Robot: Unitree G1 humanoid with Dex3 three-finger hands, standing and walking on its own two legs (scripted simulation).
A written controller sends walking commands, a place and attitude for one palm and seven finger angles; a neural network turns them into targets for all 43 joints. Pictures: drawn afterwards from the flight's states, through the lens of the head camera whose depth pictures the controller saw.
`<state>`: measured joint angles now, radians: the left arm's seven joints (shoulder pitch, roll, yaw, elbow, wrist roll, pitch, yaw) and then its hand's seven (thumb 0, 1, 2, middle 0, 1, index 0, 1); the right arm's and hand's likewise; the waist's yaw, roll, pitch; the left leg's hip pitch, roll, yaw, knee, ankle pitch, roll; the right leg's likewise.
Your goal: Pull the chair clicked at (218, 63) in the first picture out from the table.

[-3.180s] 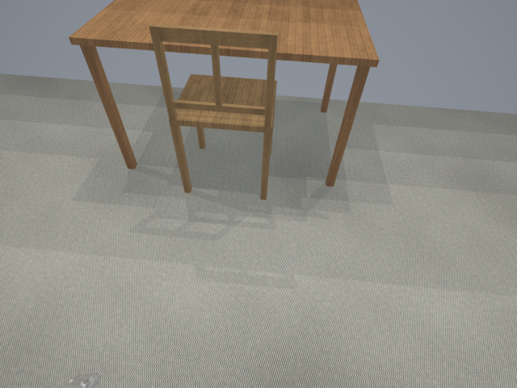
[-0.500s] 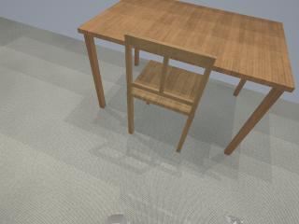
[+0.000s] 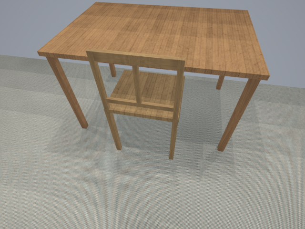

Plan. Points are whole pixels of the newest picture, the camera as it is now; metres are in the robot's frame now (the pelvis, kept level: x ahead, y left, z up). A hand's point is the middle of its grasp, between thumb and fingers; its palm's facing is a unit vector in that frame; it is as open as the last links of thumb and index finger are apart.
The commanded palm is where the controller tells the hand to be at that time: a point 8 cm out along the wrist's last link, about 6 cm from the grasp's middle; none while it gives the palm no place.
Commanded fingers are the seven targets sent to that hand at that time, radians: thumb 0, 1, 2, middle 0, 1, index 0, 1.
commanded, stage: take the last steps up to it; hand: left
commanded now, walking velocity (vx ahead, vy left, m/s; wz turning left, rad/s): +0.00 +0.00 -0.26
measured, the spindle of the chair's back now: (137, 84) +0.75 +0.13 -0.10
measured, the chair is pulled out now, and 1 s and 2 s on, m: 0.00 0.00 0.00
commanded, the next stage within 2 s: come to a stop and stand still in 0.94 s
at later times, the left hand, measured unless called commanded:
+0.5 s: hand out of the picture +0.14 +0.18 -0.15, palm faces -0.09 -0.98 -0.17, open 7.4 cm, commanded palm none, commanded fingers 0.00 0.90 0.90 -0.20 -0.30 -0.20 -0.30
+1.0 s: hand out of the picture +0.15 +0.15 -0.17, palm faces +0.04 -0.99 -0.15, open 7.4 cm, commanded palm none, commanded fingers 0.00 0.90 0.90 -0.20 -0.30 -0.20 -0.30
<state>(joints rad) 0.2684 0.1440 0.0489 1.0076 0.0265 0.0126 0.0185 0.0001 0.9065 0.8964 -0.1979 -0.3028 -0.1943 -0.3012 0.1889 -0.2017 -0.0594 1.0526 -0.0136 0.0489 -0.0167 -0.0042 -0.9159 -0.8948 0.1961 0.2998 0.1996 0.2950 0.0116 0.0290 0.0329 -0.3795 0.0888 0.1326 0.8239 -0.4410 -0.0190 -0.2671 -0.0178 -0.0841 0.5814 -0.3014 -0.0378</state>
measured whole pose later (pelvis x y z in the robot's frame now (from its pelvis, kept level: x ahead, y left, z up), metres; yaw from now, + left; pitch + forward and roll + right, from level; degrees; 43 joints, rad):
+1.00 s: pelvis +0.20 -0.02 +0.01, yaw -4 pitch -1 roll -2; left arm 0.39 0.14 0.04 1.12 0.02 -0.04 0.01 0.00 0.91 0.90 -0.20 -0.30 -0.20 -0.30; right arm 0.13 -0.19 -0.04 1.01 -0.02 -0.03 0.02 0.01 -0.91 -0.90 0.19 0.30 0.19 0.29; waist 0.04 0.00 0.04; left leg -0.40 0.07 0.10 0.62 -0.22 0.01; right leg -0.04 -0.01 -0.14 0.39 -0.33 0.00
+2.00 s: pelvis +0.24 -0.08 +0.01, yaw -4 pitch -2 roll +0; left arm 0.28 0.13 0.01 1.14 0.00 0.00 0.03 0.00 0.92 0.90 -0.20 -0.30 -0.20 -0.30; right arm 0.32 -0.13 0.00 1.18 -0.01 0.02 -0.03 0.01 -0.91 -0.90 0.19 0.30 0.20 0.29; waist -0.02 0.01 0.04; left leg -0.20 0.08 0.02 0.40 -0.17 -0.06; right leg -0.11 0.04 -0.09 0.40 -0.27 -0.06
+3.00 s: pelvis +0.25 +0.00 +0.01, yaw -5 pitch -1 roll +0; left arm 0.31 0.16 -0.01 1.11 0.01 0.00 0.04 0.00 0.91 0.90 -0.20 -0.30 -0.19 -0.30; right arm 0.27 -0.14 0.02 1.14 -0.01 -0.03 -0.02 0.01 -0.91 -0.89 0.20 0.30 0.20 0.30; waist 0.00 -0.03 0.05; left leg -0.19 -0.06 0.08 0.45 -0.25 0.08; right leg -0.15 -0.07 -0.04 0.45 -0.29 0.05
